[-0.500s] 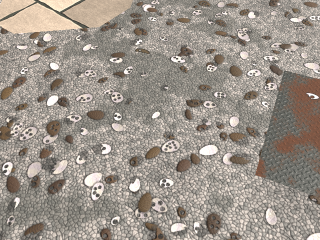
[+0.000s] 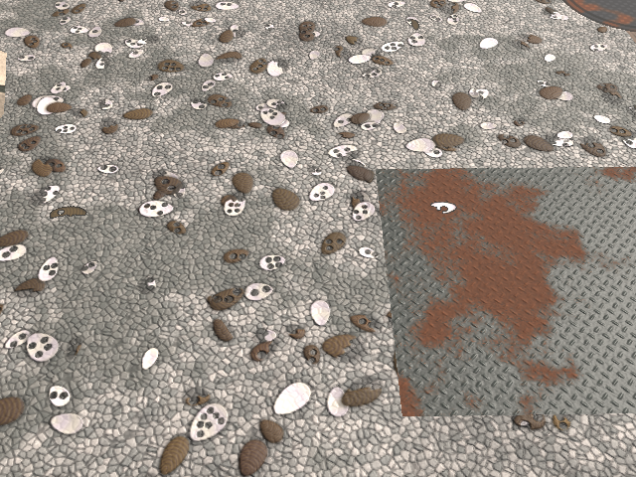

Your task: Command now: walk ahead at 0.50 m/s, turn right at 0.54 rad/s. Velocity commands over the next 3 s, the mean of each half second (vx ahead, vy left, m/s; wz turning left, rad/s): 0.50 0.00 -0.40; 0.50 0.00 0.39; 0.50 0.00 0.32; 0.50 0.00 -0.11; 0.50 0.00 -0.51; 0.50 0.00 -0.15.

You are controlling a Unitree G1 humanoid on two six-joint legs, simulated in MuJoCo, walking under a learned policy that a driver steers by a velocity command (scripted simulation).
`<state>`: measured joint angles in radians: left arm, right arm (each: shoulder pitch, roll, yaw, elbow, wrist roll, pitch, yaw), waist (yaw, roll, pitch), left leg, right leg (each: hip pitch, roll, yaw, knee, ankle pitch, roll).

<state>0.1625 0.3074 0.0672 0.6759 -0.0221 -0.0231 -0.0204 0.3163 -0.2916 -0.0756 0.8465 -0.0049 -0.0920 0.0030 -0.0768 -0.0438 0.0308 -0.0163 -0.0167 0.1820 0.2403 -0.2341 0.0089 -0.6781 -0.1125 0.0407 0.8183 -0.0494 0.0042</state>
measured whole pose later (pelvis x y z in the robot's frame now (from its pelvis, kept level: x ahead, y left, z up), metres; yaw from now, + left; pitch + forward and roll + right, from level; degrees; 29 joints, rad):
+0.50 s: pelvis +0.27 -0.07 +0.00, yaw -11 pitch +1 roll -1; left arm 0.30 0.27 0.05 0.71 0.00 -0.07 -0.01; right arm 0.13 -0.30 -0.05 0.77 0.01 -0.08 0.02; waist 0.04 0.05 0.04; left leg -0.69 0.13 -0.04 0.76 0.04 -0.04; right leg -0.07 0.10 0.02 0.26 -0.19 -0.08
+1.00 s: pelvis +0.57 -0.05 +0.00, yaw +4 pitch +2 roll +0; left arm 0.14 0.30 0.04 0.66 0.02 -0.09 0.00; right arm 0.32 -0.29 -0.05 0.74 0.01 -0.05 0.01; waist -0.05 -0.03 0.04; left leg -0.19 -0.12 -0.11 0.35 -0.18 0.08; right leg -0.66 -0.09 0.10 0.81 -0.14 0.06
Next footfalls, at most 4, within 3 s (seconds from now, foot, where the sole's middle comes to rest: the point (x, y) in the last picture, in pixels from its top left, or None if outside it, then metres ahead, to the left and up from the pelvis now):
0.16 right None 0.26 -0.14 -0.78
0.72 left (301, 424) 0.60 0.02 -0.78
1.20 right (371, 308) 0.88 -0.17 -0.78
1.70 left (246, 252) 1.08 0.14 -0.78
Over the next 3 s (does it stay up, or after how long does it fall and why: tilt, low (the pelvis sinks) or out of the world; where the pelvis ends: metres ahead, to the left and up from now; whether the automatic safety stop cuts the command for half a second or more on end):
stays up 1.67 0.05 0.00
